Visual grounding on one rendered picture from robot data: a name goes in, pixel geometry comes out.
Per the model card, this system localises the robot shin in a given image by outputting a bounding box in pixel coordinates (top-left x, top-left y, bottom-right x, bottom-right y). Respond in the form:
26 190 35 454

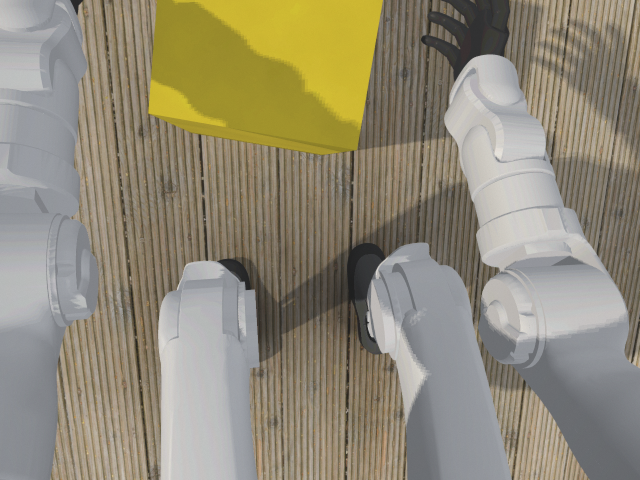
366 243 472 344
158 261 240 362

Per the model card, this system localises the right robot forearm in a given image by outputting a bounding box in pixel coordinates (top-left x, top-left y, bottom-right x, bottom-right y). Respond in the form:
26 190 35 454
444 54 629 338

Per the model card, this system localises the left robot upper arm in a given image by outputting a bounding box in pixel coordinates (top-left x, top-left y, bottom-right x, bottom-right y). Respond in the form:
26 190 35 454
0 213 99 480

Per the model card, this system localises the right robot upper arm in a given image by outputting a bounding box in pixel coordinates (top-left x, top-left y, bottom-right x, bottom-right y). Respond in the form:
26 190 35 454
478 264 640 480

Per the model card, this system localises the robot right hand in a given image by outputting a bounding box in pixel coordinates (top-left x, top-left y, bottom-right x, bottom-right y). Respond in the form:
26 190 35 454
421 0 510 81

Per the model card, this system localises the robot left shin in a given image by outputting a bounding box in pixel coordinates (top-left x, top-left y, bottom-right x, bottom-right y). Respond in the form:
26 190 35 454
158 261 240 362

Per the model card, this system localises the left robot forearm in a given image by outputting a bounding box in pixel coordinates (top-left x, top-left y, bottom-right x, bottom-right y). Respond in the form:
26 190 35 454
0 0 87 218

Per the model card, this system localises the robot right shin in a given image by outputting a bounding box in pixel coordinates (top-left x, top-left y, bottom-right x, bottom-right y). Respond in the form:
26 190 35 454
366 243 472 344

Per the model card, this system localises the carton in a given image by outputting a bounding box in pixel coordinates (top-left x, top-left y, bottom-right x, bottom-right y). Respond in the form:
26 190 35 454
148 0 383 155

